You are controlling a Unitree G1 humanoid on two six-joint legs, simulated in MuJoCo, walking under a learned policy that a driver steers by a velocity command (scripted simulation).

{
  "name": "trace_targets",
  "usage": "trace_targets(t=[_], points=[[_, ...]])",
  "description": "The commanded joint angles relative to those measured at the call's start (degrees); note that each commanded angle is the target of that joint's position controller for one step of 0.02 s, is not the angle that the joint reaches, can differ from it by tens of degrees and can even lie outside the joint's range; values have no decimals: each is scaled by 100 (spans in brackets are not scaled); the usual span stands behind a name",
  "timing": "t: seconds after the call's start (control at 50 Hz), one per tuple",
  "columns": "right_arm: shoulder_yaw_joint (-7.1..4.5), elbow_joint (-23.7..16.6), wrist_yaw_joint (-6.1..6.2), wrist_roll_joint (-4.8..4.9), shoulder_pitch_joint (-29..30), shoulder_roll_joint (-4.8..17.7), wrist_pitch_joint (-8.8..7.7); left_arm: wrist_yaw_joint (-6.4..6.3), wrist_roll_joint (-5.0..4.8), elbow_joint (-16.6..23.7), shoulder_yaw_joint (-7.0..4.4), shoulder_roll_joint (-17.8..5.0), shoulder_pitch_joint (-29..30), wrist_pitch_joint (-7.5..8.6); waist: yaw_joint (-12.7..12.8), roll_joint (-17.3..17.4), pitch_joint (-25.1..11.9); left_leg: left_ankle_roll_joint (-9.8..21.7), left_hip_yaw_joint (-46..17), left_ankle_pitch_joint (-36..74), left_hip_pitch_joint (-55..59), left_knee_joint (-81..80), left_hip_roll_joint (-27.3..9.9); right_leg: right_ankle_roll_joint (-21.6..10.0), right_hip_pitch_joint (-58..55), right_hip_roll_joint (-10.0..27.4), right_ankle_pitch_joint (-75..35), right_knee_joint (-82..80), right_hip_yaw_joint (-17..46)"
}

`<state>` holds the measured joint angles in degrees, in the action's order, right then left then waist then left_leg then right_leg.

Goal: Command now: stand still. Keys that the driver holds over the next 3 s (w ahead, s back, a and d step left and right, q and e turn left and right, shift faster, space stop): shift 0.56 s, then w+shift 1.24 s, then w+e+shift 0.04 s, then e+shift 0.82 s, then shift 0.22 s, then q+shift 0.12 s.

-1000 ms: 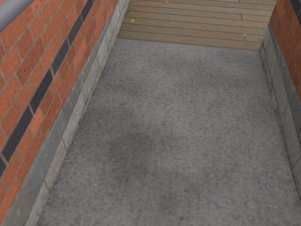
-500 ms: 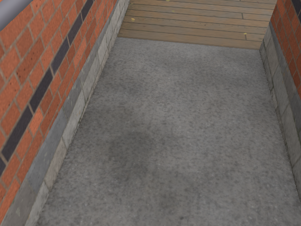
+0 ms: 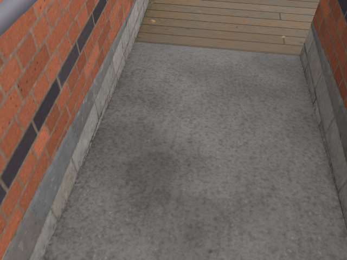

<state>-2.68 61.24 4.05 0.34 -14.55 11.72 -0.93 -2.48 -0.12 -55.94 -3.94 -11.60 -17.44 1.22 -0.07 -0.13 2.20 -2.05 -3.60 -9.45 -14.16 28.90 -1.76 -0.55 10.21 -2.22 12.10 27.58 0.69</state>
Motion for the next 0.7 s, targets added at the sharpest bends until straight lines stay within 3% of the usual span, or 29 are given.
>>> trace_targets(t=[0.02, 0.56, 0.58, 0.6, 0.62, 0.64, 0.66, 0.68, 0.7], points=[[-111, -124, 23, 5, -299, 608, -34, -16, -5, 148, -116, -543, -356, 47, 0, 59, 54, 118, -9, 791, 219, -354, -82, -86, 331, 340, -819, -611, 284], [-144, -105, 39, 27, -436, 571, -16, -17, -24, 42, -128, -493, -496, 45, 3, 28, 123, 61, 11, 907, 277, -371, -91, -77, 250, 360, -970, -644, 263], [-124, 8, 42, 18, -659, 465, 5, -28, -15, -68, -121, -436, -686, 26, 2, -63, -116, 69, 202, -184, 401, -299, 64, -135, 203, 297, 292, -771, 240], [-178, 6, 44, 107, -656, 575, 19, -48, -125, -52, -209, -657, -729, -6, 63, -203, 114, 212, 464, -2260, -27, 90, 332, -376, 387, 280, 2571, -852, 367], [-187, -163, 25, 162, -408, 633, -49, -43, -208, -26, -256, -834, -1010, 41, 237, -440, 539, 330, 402, -3343, -881, 527, 287, -708, 537, 725, 4305, -1256, 1060], [-112, -523, -36, 267, 211, 428, -201, -32, -266, 31, -349, -1175, -1139, 195, 423, -1262, 916, 312, 704, -2334, -1597, 1697, 242, -1196, 472, 1714, 4732, -2183, 2373], [-136, -806, -105, 303, 820, 561, -355, -2, -226, 159, -341, -1214, -867, 367, 547, -1299, 1163, 397, 191, -1661, -2516, 2363, -294, -1553, 73, 2286, 3706, -2558, 3289], [-226, -864, -157, 254, 887, 770, -484, 22, -155, 228, -283, -1007, -665, 487, 396, -763, 1008, 482, -46, -1310, -3014, 2629, -533, -1481, -460, 2277, 2845, -2371, 3167], [-212, -856, -219, 181, 744, 596, -585, 74, -188, 224, -210, -815, -631, 547, 256, -488, 762, 554, -43, -1050, -3189, 2772, -596, -1383, -752, 2154, 2334, -2167, 2908]])
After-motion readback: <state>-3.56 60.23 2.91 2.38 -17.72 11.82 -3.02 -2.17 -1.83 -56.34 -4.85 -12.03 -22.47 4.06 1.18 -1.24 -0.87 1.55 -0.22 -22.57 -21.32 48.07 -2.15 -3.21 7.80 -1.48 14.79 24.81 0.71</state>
